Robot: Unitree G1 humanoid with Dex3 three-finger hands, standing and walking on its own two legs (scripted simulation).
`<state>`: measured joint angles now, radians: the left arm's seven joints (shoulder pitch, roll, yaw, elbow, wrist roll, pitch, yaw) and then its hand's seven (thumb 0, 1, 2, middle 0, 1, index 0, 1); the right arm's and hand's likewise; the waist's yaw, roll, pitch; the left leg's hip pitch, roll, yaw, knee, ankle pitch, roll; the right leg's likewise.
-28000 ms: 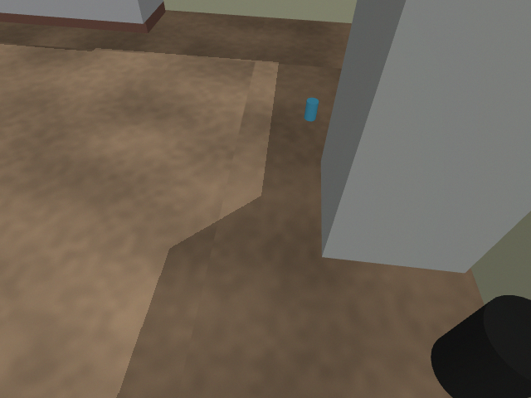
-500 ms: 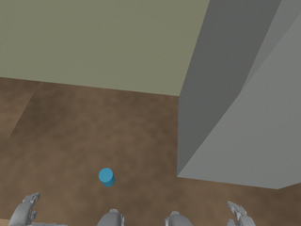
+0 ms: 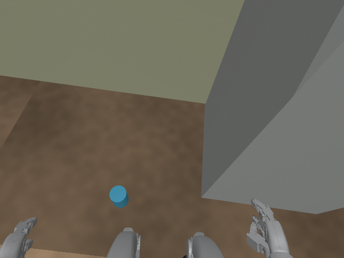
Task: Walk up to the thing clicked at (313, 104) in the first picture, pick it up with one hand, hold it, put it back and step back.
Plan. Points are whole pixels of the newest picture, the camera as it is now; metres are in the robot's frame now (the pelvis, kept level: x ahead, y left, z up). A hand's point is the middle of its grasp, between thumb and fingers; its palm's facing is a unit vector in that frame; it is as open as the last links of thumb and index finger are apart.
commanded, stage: go down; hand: left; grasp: from the side
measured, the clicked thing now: (119, 196) +0.39 +0.20 -0.62
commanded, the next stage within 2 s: none
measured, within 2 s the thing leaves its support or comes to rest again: neither
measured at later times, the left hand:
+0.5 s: hand (48, 215) +0.24 +0.33 -0.21, palm faces +0.13 -0.95 -0.29, open 16.9 cm
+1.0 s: hand (47, 201) +0.29 +0.37 -0.25, palm faces +0.16 -0.96 -0.22, open 16.9 cm
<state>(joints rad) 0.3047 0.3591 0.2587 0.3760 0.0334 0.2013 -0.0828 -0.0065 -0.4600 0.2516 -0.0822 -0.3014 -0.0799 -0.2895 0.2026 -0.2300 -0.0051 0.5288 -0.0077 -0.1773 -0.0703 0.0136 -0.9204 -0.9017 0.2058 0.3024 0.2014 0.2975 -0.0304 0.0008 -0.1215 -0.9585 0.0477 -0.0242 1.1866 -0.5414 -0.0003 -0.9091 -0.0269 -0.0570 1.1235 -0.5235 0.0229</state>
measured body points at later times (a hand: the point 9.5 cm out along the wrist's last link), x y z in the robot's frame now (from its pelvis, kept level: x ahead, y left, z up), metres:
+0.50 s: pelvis -0.05 -0.01 -0.14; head +0.13 +0.02 +0.27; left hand +0.23 +0.38 -0.19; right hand +0.13 -0.27 -0.25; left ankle +0.01 +0.11 -0.65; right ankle +0.01 -0.14 -0.65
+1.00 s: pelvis -0.07 -0.01 -0.22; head +0.13 +0.03 +0.18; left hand +0.27 +0.42 -0.24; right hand +0.08 -0.29 -0.33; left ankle +0.01 +0.11 -0.65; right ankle +0.01 -0.14 -0.65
